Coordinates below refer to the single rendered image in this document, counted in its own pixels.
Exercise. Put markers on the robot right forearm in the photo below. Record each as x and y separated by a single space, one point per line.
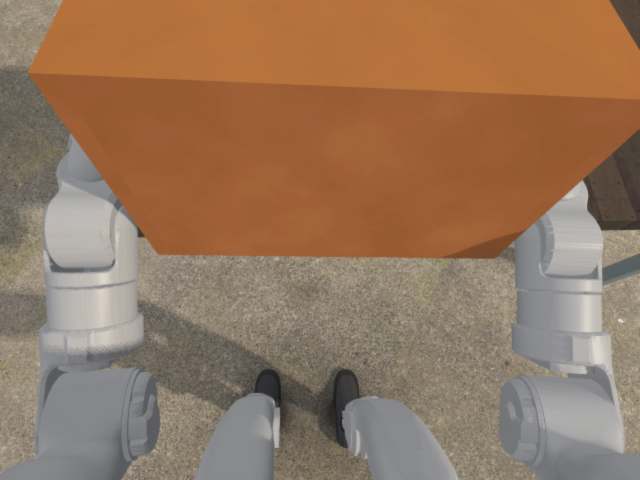
559 325

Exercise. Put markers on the right robot upper arm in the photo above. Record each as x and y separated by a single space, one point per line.
564 429

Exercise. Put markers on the carton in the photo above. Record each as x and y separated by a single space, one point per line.
341 128

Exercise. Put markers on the left robot upper arm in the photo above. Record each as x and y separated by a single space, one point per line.
93 425

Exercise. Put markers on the robot left forearm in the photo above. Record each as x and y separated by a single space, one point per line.
90 256

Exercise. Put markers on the right robot shin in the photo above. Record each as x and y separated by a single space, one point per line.
348 408

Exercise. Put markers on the left robot thigh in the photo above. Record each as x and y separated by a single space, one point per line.
242 445

